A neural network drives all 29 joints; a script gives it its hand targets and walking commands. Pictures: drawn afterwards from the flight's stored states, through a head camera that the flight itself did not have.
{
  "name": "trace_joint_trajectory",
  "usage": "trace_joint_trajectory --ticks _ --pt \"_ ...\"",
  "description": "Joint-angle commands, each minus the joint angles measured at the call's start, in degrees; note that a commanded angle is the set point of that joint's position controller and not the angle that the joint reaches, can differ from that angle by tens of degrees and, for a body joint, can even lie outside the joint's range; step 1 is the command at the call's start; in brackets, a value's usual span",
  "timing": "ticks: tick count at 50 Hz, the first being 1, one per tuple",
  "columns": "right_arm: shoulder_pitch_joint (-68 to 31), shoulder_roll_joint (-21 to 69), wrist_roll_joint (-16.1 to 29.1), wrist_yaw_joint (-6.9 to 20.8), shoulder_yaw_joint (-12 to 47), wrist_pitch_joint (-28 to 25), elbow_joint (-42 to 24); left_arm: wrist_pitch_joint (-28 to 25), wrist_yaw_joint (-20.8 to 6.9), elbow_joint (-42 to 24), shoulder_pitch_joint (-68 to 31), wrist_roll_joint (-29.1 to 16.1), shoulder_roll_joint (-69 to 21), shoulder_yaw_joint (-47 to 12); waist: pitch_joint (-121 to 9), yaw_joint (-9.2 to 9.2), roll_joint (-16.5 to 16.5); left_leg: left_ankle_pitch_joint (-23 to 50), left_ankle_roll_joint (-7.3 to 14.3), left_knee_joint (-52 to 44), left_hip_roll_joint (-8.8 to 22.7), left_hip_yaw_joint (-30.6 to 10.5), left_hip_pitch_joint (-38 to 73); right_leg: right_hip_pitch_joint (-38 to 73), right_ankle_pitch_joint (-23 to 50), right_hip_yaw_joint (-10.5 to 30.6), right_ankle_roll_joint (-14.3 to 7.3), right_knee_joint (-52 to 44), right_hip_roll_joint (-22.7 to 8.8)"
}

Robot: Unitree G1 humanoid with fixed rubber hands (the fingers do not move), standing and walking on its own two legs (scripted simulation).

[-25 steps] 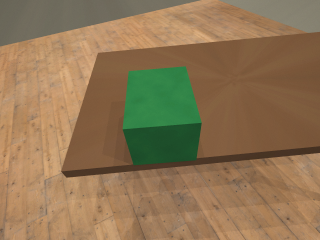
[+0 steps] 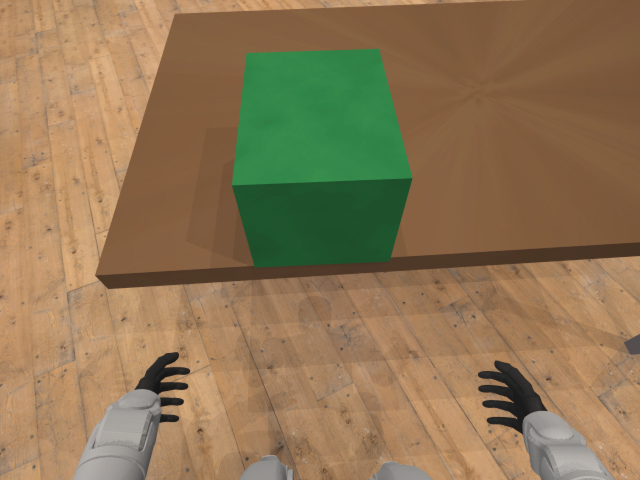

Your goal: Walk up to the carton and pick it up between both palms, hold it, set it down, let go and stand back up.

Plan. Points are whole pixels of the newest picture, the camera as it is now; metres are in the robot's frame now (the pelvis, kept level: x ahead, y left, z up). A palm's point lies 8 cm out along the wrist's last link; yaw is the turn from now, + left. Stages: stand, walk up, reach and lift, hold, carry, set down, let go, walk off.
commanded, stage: reach and lift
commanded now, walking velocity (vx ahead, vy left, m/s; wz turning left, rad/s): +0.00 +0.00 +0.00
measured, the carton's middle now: (317, 156) +0.55 +0.02 +0.07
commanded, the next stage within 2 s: none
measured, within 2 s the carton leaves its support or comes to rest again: neither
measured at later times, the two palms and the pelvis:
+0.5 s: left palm (131, 442) +0.19 +0.23 -0.01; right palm (531, 461) +0.16 -0.21 -0.04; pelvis -0.02 -0.01 +0.04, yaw -1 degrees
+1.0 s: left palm (137, 407) +0.22 +0.22 +0.02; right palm (532, 414) +0.20 -0.20 +0.01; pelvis +0.02 +0.00 +0.05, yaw -2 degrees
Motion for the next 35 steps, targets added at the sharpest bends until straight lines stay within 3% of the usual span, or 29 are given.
trace_joint_trajectory --ticks 1,3,5,6,9,12,16,18,20,23,26,31,35 --pt "12.6 -10.91 9.84 -3.18 5.66 3.77 -1.38 10.33 -4.36 -10.27 23.57 7.18 -0.39 3.59 -21.73 -2.6 4.42 40.61 -5.34 -10.53 -0.66 -1.6 36.51 5.91 43.68 -4.62 0.07 -15.86 0.91" --pt "11.37 -9.44 8.31 -3.88 4.98 2.84 -5.53 8.48 -3.88 -15.97 22.07 7.01 0.94 2.5 -14.22 -3.22 2.45 31.74 -3.94 -14.54 -1.48 -0.34 31.88 5.05 37.75 -4.36 0.69 -19.45 0.65" --pt "9.01 -6.28 5.94 -3.57 4.42 1.63 -10.47 4.41 -2.44 -19.08 18.02 6.61 2.62 2.44 -9.21 -0.57 1.57 23.06 -2.55 -17.3 -2.36 1.99 27.36 3.89 28.82 -3.9 0.78 -22.19 0.12" --pt "9.01 -3.54 5.17 -3.14 4.41 1.1 -13.03 2.19 -1.67 -20.57 15.16 5.96 4.21 2.71 -7.13 -0.1 2.1 19.61 -1.67 -18.59 -2.32 2.81 25.08 3.38 25.87 -3.03 1.1 -23.64 -0.83" --pt "6.29 1.54 0.91 -1.9 2.58 -0.69 -21.52 -4.29 0.56 -20.42 8.5 3.74 6.93 2.59 -3.4 1.96 1.02 8.13 0.38 -20.8 -1.66 4.54 19.47 1.72 13.11 -0.2 2.1 -26.77 -3.21" --pt "7.07 4.79 -1.72 -1.84 0.27 -0.51 -26.35 -6.79 1.35 -19.57 3.43 0.55 7.43 1.34 -5.35 2.04 1.78 2.6 1.83 -21.45 -0.6 5.45 17.93 0.96 4.0 1.23 2.13 -27.2 -4.46" --pt "12.07 3.78 -2.56 -3.63 -1.78 2.19 -28.44 -4.49 0.82 -17.78 5.41 -3.97 5.94 -0.29 -11.27 0.06 1.62 3.77 1.67 -22.88 -0.47 5.23 20.81 4.87 5.51 0.62 1.32 -27.44 -4.34" --pt "15.01 2.38 -1.73 -4.7 -1.83 3.69 -28.69 -3.18 0.38 -17.36 9.22 -4.33 6.21 0.28 -11.19 0.04 2.71 5.75 0.88 -24.79 -0.93 4.92 22.6 7.17 8.93 0.13 1.25 -28.24 -4.08" --pt "17.33 1.1 -0.65 -5.47 -1.46 4.89 -29.34 -2.29 0.07 -18.17 13.03 -4.25 5.75 0.97 -10.87 0.46 2.41 8.45 0.25 -26.38 -1.22 4.45 24.81 10.05 11.55 -0.42 1.55 -29.16 -3.14" --pt "19.56 -0.11 0.36 -5.99 -0.03 5.58 -32.95 -2.22 -0.68 -17.99 19.94 -4.38 4.75 1.36 -10.15 0.81 -1.56 13.08 0.25 -28.67 -1.64 3.7 27.59 12.11 14.52 -1.83 1.95 -30.57 -1.45" --pt "20.45 0.71 0.73 -5.01 0.88 5.46 -36.64 -4.09 -0.18 -19.33 21.52 -4.33 2.56 1.24 -7.76 2.11 -3.27 13.86 0.61 -30.9 -1.72 3.29 29.86 10.09 11.63 -2.39 1.65 -33.14 -0.24" --pt "22.12 2.23 1.56 -2.5 1.43 4.35 -42.72 -9.35 1.69 -26.13 18.6 -5.52 1.85 0.55 -4.75 4.07 -2.18 11.94 0.99 -32.2 -1.22 3.84 30.0 7.21 6.81 -1.54 0.86 -35.3 -0.17" --pt "22.99 3.66 1.49 -1.47 0.34 3.4 -44.42 -12.27 3.2 -29.03 15.58 -6.05 1.73 -0.17 -5.42 4.42 1.97 8.59 1.3 -32.13 -1.05 4.46 28.26 6.81 3.63 0.27 0.28 -35.48 -1.42"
